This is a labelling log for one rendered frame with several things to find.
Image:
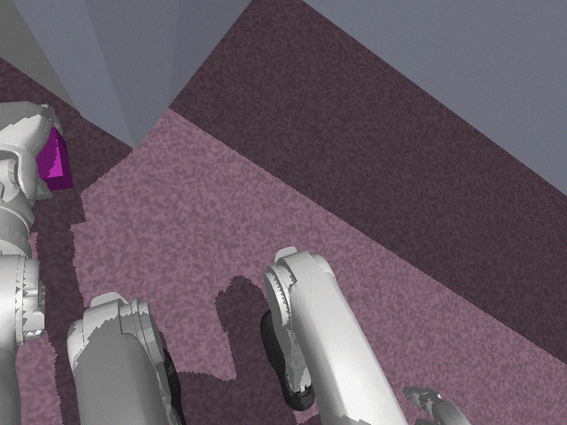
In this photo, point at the right robot foot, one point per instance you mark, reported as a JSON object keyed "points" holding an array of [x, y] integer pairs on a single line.
{"points": [[298, 401]]}

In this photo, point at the small box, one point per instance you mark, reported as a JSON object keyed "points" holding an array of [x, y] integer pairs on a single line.
{"points": [[53, 163]]}

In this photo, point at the left robot hand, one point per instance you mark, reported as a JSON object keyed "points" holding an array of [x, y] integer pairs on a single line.
{"points": [[27, 125]]}

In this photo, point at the left robot arm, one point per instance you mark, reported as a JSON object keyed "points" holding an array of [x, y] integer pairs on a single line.
{"points": [[22, 295]]}

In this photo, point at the left robot foot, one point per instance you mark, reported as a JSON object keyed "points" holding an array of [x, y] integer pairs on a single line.
{"points": [[175, 388]]}

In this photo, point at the right robot hand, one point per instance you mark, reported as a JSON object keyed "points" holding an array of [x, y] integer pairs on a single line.
{"points": [[444, 412]]}

